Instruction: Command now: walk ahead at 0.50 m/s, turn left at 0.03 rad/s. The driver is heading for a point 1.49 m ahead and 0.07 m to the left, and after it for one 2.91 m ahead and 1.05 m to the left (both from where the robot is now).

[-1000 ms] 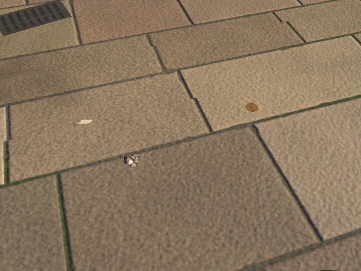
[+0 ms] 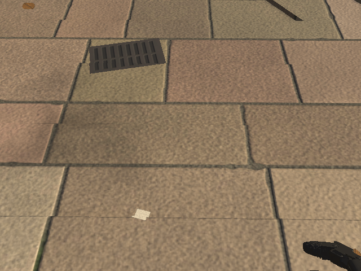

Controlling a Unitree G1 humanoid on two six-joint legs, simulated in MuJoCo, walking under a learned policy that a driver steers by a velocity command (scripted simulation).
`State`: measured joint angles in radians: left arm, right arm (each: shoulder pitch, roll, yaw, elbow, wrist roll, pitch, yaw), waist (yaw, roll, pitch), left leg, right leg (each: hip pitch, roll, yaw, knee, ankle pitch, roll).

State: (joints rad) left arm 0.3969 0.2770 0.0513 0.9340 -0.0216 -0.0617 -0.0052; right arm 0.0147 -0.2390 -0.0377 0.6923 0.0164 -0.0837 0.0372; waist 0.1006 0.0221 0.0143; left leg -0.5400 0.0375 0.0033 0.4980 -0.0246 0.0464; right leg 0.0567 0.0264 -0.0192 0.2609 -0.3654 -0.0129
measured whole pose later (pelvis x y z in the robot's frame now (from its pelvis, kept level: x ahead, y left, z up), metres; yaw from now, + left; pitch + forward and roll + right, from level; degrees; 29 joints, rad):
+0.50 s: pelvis +0.27 +0.00 +0.00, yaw -1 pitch +2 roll +2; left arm 0.04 0.26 0.03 0.78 -0.01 -0.07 -0.04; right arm 0.38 -0.27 -0.06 0.89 0.02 -0.07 0.00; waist -0.08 -0.04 0.01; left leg 0.03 -0.05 0.04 0.24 -0.31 0.02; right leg -0.60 -0.08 0.01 0.55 0.02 -0.02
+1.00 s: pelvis +0.54 -0.03 +0.01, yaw +0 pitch +2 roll -2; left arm 0.35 0.27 0.06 0.92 -0.02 -0.08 0.00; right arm 0.07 -0.27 -0.05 0.80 0.01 -0.08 0.03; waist 0.07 0.05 0.00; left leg -0.62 0.11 -0.05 0.54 0.17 0.01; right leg -0.01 0.07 -0.06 0.25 -0.28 -0.05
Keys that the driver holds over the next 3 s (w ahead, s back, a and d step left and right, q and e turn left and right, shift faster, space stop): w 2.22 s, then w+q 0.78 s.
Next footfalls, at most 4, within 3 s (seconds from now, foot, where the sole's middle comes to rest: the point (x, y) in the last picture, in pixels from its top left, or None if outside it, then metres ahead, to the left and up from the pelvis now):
0.02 left None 0.19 0.12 -0.77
0.56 right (241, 270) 0.48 -0.13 -0.77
1.14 left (180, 192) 0.79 0.12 -0.80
1.66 right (230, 136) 1.11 -0.09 -0.80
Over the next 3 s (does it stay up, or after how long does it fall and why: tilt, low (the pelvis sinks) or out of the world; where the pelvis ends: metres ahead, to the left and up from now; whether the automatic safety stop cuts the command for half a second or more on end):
stays up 1.65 0.10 -0.06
